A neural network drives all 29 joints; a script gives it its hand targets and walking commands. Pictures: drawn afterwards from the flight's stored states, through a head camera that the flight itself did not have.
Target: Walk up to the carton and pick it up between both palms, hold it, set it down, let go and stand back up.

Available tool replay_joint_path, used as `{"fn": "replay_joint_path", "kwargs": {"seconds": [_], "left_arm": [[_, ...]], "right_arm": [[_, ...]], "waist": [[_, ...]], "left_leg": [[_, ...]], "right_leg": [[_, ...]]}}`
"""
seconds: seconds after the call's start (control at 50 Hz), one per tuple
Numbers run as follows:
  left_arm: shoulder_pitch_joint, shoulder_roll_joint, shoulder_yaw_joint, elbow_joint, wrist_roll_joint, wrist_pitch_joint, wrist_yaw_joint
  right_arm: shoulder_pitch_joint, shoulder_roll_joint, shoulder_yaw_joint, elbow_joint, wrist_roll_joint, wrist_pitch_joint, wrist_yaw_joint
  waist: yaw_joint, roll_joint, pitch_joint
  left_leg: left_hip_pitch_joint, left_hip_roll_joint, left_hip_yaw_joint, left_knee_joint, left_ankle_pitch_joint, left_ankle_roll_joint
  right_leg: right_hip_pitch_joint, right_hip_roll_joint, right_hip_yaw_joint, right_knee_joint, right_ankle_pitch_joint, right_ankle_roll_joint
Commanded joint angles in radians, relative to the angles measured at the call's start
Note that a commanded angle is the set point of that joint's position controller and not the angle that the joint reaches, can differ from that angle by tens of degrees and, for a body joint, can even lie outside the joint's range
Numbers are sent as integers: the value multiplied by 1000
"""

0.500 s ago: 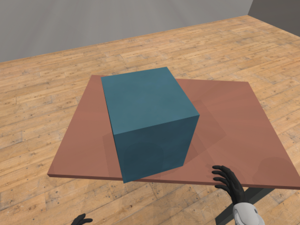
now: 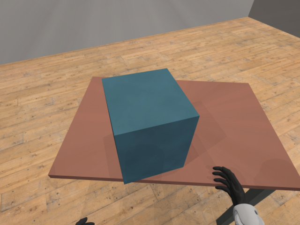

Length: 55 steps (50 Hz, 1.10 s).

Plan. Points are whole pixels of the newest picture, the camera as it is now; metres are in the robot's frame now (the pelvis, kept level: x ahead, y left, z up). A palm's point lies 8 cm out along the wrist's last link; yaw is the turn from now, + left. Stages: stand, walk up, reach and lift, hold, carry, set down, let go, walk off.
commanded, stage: stand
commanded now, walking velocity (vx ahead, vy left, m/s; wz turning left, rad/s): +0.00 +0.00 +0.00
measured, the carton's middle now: (145, 126) +0.40 +0.02 +0.05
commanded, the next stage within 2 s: none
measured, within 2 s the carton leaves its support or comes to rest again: neither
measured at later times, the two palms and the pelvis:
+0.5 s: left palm out of the picture +0.11 +0.22 -0.11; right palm (237, 198) +0.21 -0.22 -0.01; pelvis +0.00 +0.00 +0.00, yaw +0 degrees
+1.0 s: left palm out of the picture +0.12 +0.22 -0.11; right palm (237, 197) +0.21 -0.22 -0.01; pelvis +0.00 +0.00 +0.00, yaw +0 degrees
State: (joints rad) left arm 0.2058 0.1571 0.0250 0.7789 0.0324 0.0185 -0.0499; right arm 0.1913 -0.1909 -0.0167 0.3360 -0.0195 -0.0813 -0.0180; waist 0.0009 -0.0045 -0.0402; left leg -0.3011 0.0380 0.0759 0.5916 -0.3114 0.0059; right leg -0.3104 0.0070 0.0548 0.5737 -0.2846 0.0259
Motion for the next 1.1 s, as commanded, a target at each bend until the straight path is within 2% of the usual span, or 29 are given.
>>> {"fn": "replay_joint_path", "kwargs": {"seconds": [0.0, 0.08, 0.16, 0.18, 0.2, 0.22, 0.24, 0.26, 0.28, 0.36, 0.38, 0.4, 0.5, 0.56, 0.58, 0.6, 0.64, 0.66, 0.72, 0.74, 0.82, 0.88, 0.9, 0.96, 0.98, 1.02, 1.04, 1.06, 1.08], "left_arm": [[-62, 119, 31, -102, 0, -31, 10], [-68, 74, 26, -106, 0, -24, 2], [-104, 131, 37, -112, 2, -24, -3], [-34, 127, 36, -109, 7, -26, -5], [-51, 105, 31, -105, 0, -27, -3], [-50, 91, 26, -108, 7, -23, -2], [-27, 82, 22, -97, 11, -16, 5], [-42, 106, 33, -106, 4, -19, -4], [-93, 117, 31, -112, 4, -22, 4], [-15, 91, 26, -108, -1, -24, 4], [-60, 85, 24, -104, 1, -17, 6], [-72, 84, 20, -109, -5, -17, 1], [-64, 95, 28, -110, -4, -26, -3], [-74, 92, 23, -105, 1, -17, 1], [-22, 60, 17, -100, -3, -18, 3], [-76, 108, 34, -109, -2, -17, 11], [-93, 96, 23, -119, 0, -17, 6], [-66, 109, 39, -119, 4, -20, 2], [-50, 47, 18, -98, 1, -10, 6], [-23, 79, 27, -95, 1, -11, 11], [-64, 143, 43, -110, 8, -13, 7], [-53, 98, 23, -109, -1, -22, 2], [-70, 101, 24, -132, -12, -26, 0], [-82, 112, 33, -130, -2, -23, 2], [-100, 87, 28, -131, 3, -28, 9], [-60, 113, 29, -124, 1, -20, 12], [-65, 98, 31, -127, -2, -17, 8], [-40, 68, 23, -115, -3, -13, 1], [-65, 75, 22, -125, -1, -13, 11]], "right_arm": [[61, -68, -14, 46, -8, 65, -1], [34, -82, -15, 36, -14, 68, 1], [87, -82, -20, 45, -10, 67, 9], [65, -77, -13, 60, -4, 76, -3], [53, -120, -22, 61, -13, 76, -6], [101, -91, -22, 81, -2, 81, -7], [64, -85, -17, 59, -11, 78, 1], [44, -78, -11, 48, -12, 78, -3], [67, -98, -20, 43, -8, 68, 7], [40, -104, -20, 37, -5, 75, -9], [32, -92, -22, 27, -13, 70, 5], [15, -67, -9, 28, -20, 64, 4], [74, -100, -20, 41, -15, 68, 7], [92, -60, -12, 62, -10, 71, 20], [86, -53, -6, 66, -16, 70, 5], [111, -37, -2, 77, -12, 75, -3], [11, -97, -23, 17, -12, 65, 7], [38, -86, -14, 38, -8, 70, 3], [91, -104, -24, 43, -20, 67, 0], [55, -65, -12, 51, -10, 72, 4], [34, -79, -18, 20, -5, 68, 13], [46, -58, -11, 41, -9, 63, 6], [68, -95, -17, 54, -10, 64, 4], [1, -69, -6, 29, -10, 65, 3], [27, -111, -22, 42, -7, 61, 1], [124, -70, -14, 64, -11, 57, 1], [104, -56, -10, 77, -4, 68, 7], [52, -56, -10, 67, -7, 72, 1], [59, -69, -14, 46, -19, 72, -6]], "waist": [[-3, 88, 47], [6, 69, -7], [-38, 47, 9], [16, 93, 34], [13, 176, 65], [-31, 147, 77], [0, 71, 17], [14, 71, 26], [-18, 21, -8], [15, 103, 39], [-14, 94, 77], [1, 132, 1], [-10, 49, 52], [-30, 109, 64], [2, 135, 3], [-17, 86, 54], [-13, 105, -2], [2, 33, 13], [-29, 91, 4], [8, 92, 34], [-19, 5, 12], [-2, 64, -33], [-3, 159, 22], [18, 79, 50], [-16, 66, -23], [-31, 71, 11], [-20, 128, 67], [6, 118, 56], [-20, 158, 58]], "left_leg": [[28, 52, -67, -106, 45, 12], [37, 57, -76, -95, 23, 21], [26, 58, -80, -109, 37, 7], [-21, 72, -87, -132, -52, 21], [-43, 61, -91, -140, -33, 13], [-32, 62, -106, -152, -53, 11], [-5, 57, -86, -130, -43, 16], [-16, 76, -106, -119, -25, 20], [43, 64, -87, -90, 8, 11], [-27, 80, -99, -135, -38, 23], [-41, 50, -83, -141, -39, 14], [-18, 55, -95, -121, 42, 25], [-29, 63, -91, -130, -6, 11], [-5, 25, -56, -120, 11, 3], [3, 57, -77, -135, -3, 9], [-10, 64, -101, -134, 11, 16], [32, 60, -96, -121, 33, 18], [36, 69, -95, -108, 25, 18], [4, 47, -78, -117, -21, 7], [-6, 36, -68, -107, 4, 12], [32, 46, -73, -95, 37, 6], [15, 53, -83, -100, 17, 15], [-31, 64, -88, -138, -26, 13], [13, 70, -86, -130, 54, 22], [48, 63, -64, -97, 64, 13], [22, 47, -63, -117, 56, 7], [-6, 55, -79, -138, -1, -8], [-20, 79, -114, -152, -67, 24], [-18, 76, -117, -153, -90, 12]], "right_leg": [[-83, -43, 41, -72, 111, -12], [-64, -33, 24, -60, 99, -13], [-69, -43, 36, -66, 72, -16], [-52, -16, -1, -58, 90, -6], [-36, -33, 22, -60, 90, -17], [-59, -39, 44, -56, 94, -19], [-36, -12, 5, -44, 116, -5], [-52, -19, 12, -42, 100, 0], [-73, -26, 10, -31, 121, -1], [-63, -25, 20, -55, 89, -2], [-70, -29, 24, -51, 88, -2], [-7, -31, 8, -39, 164, -3], [-48, -25, -11, -41, 117, 7], [-52, -40, 29, -56, 90, -3], [-21, -39, 14, -48, 109, -2], [-52, -36, 9, -46, 122, 1], [-44, -35, -3, -35, 134, -2], [-67, -20, -5, -39, 117, 8], [-9, -38, 8, -49, 120, 16], [-27, -41, 19, -52, 98, 13], [-60, -44, 14, -47, 80, -4], [-17, -27, 13, -47, 123, -9], [-27, -33, 15, -47, 153, -9], [-61, -39, 21, -75, 138, -14], [-42, -31, 16, -55, 147, -11], [-38, -42, 29, -54, 104, -5], [-95, -38, 31, -48, 54, -8], [-71, -16, -7, -38, 70, 3], [-71, -28, 3, -39, 66, 0]]}}
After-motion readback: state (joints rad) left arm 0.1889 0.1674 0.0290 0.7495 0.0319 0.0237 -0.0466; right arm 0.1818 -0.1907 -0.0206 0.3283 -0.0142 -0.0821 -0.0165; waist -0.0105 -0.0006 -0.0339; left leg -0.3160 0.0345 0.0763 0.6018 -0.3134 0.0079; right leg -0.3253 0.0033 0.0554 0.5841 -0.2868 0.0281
